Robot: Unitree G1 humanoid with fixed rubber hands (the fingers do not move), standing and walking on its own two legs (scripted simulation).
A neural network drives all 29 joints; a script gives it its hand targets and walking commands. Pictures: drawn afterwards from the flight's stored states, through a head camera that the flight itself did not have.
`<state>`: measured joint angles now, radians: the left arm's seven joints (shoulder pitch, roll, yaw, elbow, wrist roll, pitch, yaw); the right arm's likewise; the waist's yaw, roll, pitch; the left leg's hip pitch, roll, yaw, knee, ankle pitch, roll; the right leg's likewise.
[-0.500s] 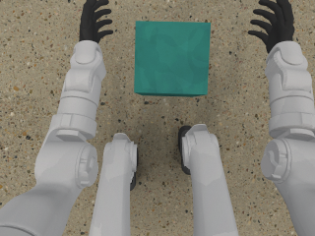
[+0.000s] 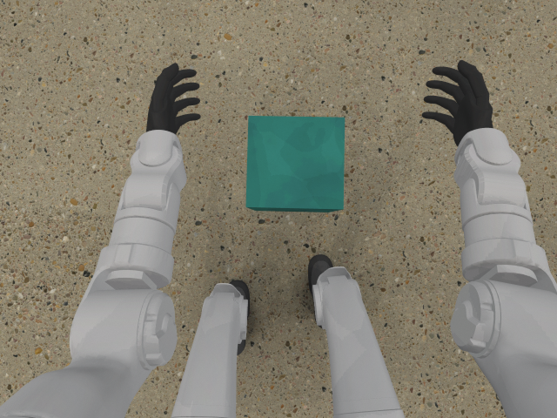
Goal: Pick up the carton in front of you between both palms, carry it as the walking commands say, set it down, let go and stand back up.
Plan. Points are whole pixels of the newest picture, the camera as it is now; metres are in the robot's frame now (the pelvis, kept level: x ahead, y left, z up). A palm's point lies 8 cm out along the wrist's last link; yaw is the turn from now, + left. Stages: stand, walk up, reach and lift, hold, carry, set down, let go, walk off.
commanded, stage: let go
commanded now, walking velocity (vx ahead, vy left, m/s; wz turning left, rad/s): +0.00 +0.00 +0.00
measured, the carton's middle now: (294, 170) +0.46 -0.06 -0.51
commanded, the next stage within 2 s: stand in 1.16 s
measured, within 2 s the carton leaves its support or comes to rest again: neither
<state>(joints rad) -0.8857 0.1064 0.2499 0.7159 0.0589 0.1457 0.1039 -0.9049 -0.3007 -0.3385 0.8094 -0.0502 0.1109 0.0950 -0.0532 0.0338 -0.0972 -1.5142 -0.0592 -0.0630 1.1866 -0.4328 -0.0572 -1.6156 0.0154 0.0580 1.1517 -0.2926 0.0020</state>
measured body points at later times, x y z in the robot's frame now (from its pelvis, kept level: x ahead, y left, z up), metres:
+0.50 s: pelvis +0.07 +0.00 +0.11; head +0.21 -0.01 +0.53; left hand +0.34 +0.20 +0.01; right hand +0.30 -0.25 +0.01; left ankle +0.04 +0.14 -0.60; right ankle +0.09 -0.11 -0.60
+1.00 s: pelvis +0.09 +0.03 +0.14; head +0.11 +0.02 +0.59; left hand +0.27 +0.25 +0.06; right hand +0.25 -0.21 +0.06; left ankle +0.04 +0.14 -0.60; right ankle +0.09 -0.11 -0.60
